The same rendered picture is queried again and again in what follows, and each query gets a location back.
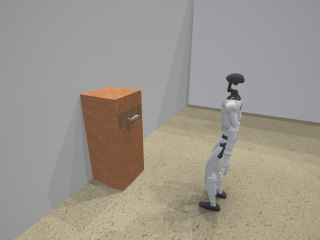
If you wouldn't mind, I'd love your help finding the humanoid robot head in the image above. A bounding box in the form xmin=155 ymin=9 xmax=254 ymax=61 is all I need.
xmin=226 ymin=73 xmax=245 ymax=101

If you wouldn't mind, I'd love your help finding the drawer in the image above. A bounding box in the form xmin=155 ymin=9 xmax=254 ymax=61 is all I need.
xmin=118 ymin=104 xmax=141 ymax=131

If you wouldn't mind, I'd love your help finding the handle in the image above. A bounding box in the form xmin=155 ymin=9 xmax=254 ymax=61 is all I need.
xmin=127 ymin=115 xmax=140 ymax=121

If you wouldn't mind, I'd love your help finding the right robot thigh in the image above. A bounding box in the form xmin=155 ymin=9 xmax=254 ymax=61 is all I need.
xmin=211 ymin=137 xmax=222 ymax=173

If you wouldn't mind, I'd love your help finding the cabinet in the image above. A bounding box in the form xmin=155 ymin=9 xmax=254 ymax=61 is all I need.
xmin=80 ymin=86 xmax=144 ymax=191

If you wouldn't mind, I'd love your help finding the robot left forearm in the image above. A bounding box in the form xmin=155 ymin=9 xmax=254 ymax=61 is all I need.
xmin=223 ymin=128 xmax=237 ymax=159

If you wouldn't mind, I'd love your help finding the robot left upper arm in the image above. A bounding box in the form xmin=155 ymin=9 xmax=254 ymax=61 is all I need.
xmin=225 ymin=100 xmax=239 ymax=134

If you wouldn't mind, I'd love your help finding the left robot hand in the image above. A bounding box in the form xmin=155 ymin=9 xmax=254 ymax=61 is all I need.
xmin=216 ymin=157 xmax=230 ymax=175

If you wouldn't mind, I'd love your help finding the robot right upper arm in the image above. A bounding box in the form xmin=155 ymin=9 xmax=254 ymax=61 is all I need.
xmin=238 ymin=110 xmax=242 ymax=122

